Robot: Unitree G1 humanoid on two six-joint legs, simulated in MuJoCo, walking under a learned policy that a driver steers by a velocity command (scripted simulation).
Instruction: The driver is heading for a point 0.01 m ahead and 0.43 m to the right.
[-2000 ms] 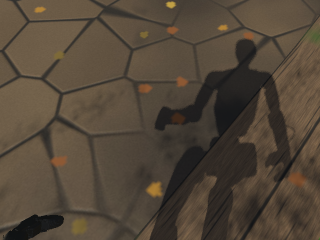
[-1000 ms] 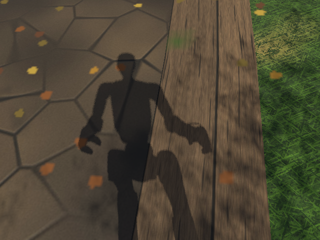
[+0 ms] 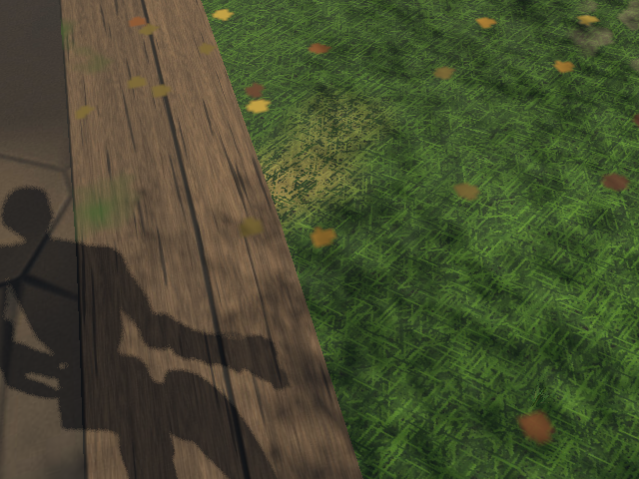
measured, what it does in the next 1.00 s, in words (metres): walks ahead, turning right: left foot, then right foot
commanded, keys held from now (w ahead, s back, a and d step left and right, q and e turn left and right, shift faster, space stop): w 0.02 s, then w+e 0.18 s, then e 0.58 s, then w+e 0.22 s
